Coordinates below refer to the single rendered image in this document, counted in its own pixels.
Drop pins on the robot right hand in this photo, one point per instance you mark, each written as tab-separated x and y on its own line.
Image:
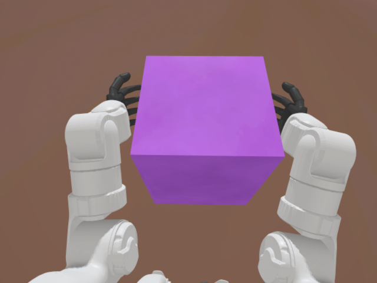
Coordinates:
290	107

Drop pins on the robot right upper arm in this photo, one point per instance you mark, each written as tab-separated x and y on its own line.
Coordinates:
292	258

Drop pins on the robot left hand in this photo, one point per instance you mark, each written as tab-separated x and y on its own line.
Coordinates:
115	93

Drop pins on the carton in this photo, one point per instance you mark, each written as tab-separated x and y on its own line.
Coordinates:
206	131

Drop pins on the robot left shin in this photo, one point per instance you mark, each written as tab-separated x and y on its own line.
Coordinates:
158	272

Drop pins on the robot left upper arm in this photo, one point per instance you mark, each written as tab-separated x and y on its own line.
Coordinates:
98	252

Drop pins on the robot right forearm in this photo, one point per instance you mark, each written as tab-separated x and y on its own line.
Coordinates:
320	170

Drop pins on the robot left forearm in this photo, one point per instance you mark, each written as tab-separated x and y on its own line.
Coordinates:
93	145

